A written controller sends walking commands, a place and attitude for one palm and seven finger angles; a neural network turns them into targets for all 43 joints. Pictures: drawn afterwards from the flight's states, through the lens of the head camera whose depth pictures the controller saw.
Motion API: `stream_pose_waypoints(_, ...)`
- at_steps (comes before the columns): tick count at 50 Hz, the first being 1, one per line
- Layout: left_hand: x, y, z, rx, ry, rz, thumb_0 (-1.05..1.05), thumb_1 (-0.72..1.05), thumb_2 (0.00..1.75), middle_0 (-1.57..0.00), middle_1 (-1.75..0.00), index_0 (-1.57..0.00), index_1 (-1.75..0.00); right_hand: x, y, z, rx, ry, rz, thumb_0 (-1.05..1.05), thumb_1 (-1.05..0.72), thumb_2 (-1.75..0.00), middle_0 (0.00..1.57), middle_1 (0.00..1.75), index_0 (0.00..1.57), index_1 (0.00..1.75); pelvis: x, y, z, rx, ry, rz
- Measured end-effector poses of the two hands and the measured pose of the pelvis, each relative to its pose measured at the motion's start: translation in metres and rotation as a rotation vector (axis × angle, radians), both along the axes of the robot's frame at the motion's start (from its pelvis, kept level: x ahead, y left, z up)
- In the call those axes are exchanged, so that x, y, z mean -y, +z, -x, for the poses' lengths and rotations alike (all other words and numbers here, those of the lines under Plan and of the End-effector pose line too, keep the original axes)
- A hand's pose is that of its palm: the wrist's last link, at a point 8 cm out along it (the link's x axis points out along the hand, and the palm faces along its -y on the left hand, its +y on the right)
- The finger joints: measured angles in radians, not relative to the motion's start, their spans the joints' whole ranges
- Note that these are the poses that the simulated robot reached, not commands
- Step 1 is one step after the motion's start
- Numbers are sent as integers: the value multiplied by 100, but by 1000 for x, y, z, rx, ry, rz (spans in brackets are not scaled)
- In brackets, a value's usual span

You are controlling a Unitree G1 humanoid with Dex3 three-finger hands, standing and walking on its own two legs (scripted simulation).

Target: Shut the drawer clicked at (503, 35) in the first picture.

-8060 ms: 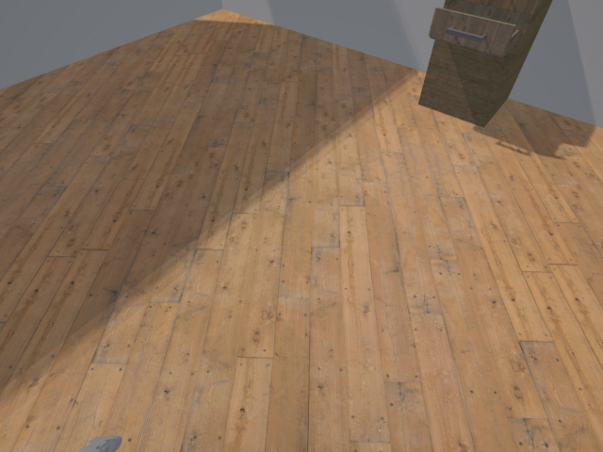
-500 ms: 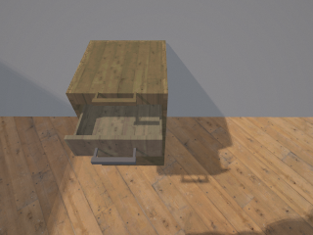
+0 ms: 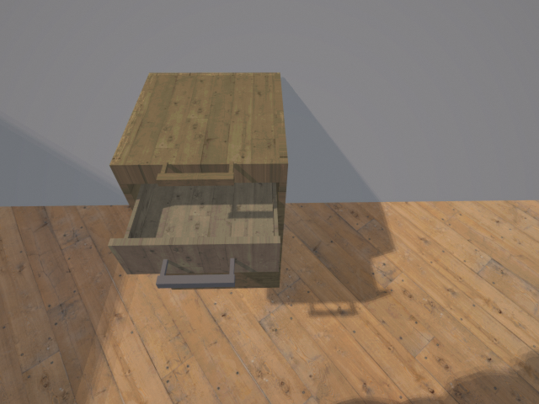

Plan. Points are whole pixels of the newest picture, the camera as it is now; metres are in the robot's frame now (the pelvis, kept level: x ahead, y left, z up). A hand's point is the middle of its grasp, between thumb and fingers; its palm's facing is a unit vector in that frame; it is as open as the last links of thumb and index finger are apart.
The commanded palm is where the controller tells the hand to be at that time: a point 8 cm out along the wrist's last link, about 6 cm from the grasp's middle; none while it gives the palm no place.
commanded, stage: look again from close up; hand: left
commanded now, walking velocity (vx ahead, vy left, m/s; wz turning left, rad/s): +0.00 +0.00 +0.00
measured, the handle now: (197, 272) +0.42 +0.20 -0.22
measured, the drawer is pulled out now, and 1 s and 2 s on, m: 0.19 0.19 0.19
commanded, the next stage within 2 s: raise the hand and make a fist in 0.48 s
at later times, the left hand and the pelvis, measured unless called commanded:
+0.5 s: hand out of the picture +0.04 +0.18 -0.17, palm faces +0.03 -0.97 -0.25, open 7.3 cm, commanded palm none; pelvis +0.01 -0.01 +0.00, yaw +0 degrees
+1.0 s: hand (182, 387) +0.16 +0.15 -0.10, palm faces +0.05 -1.00 +0.04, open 6.0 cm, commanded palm +0.14 +0.22 -0.09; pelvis -0.04 -0.01 -0.11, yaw +2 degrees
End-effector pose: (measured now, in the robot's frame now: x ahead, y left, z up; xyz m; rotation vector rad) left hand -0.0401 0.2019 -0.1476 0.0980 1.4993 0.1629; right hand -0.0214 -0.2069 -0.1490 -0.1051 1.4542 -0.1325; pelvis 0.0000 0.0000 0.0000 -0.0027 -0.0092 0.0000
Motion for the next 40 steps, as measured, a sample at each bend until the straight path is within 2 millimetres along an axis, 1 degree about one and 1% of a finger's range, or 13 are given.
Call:
stream_pose_waypoints(3, -3, -1, -10, 31, -18, -11, 0, 91, 90, -20, -30, -20, -30, -1, -5, -4, 37, -1, -7, 0, -91, -90, 20, 30, 20, 30, -2, -4, -2, -3, 4, -2)
stream_pose_waypoints(10, -19, 6, -43, 108, -41, -63, 1, 92, 90, -20, -30, -20, -30, -8, -14, -18, 96, 3, -39, 0, -91, -90, 20, 30, 20, 30, -2, -6, -11, 14, 5, -8)
stream_pose_waypoints(14, -25, 11, -61, 152, -49, -86, 1, 92, 90, -20, -30, -20, -30, -7, -15, -21, 98, 9, -46, 0, -92, -90, 20, 30, 20, 30, -1, -6, -14, 19, 3, -12)
stream_pose_waypoints(18, -25, 14, -73, 182, -57, -96, 1, 92, 90, -20, -30, -20, -30, -3, -15, -20, 89, 12, -44, 0, -91, -90, 20, 30, 20, 30, 2, -5, -14, 22, 2, -15)
stream_pose_waypoints(21, -24, 15, -78, 190, -60, -98, 1, 92, 90, -20, -30, -20, -30, 2, -15, -18, 78, 13, -38, 0, -91, -90, 20, 30, 20, 30, 4, -4, -14, 23, 1, -17)
stream_pose_waypoints(24, -22, 15, -78, 188, -61, -97, 1, 92, 90, -20, -30, -20, -30, 7, -14, -15, 64, 14, -30, 0, -91, -90, 20, 30, 20, 30, 6, -4, -14, 23, 1, -18)
stream_pose_waypoints(30, -16, 12, -68, 165, -57, -92, 1, 93, 90, -20, -30, -20, -30, 18, -11, -8, 36, 15, -14, 0, -91, -90, 20, 30, 20, 30, 11, -4, -11, 19, 3, -14)
stream_pose_waypoints(31, -17, 16, -74, 218, -3, -85, 1, 92, 90, -20, -30, -20, -30, 21, -8, -12, 65, 10, -2, 0, -91, -90, 20, 30, 20, 30, 11, -5, -9, 15, 1, -12)
stream_pose_waypoints(32, -18, 26, -88, 337, 24, -93, 1, 92, 90, -21, -30, -20, -31, 26, -5, -18, 126, 12, 22, 0, -91, -90, 20, 30, 20, 30, 12, -6, -7, 11, -3, -14)
stream_pose_waypoints(34, -18, 58, -121, 598, 57, -121, 2, 92, 90, -21, -31, -21, -32, 36, 3, -39, 279, 9, 69, 1, -91, -90, 20, 30, 20, 30, 11, -7, -4, -1, 6, -16)
stream_pose_waypoints(37, -17, 98, -170, 953, 71, -114, 2, 92, 90, -24, -34, -23, -34, 52, 16, -81, 503, 45, 119, 1, -91, -90, 20, 30, 20, 30, 10, -15, 7, -47, 35, -19)
stream_pose_waypoints(39, -16, 114, -194, 1170, 48, -85, 1, 91, 90, -26, -37, -26, -37, 61, 25, -112, 648, 83, 146, 1, -91, -90, 20, 30, 20, 30, 11, -25, 15, -98, 32, -25)
stream_pose_waypoints(40, -15, 119, -201, 1273, 28, -64, 1, 91, 90, -28, -38, -27, -38, 65, 29, -128, 719, 104, 157, 1, -91, -90, 20, 30, 20, 30, 12, -32, 18, -125, 27, -29)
